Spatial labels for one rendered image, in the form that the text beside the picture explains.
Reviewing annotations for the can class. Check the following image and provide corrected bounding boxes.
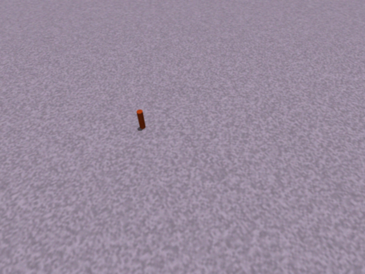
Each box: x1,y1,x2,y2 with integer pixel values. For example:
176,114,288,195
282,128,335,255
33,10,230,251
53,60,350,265
137,110,145,129

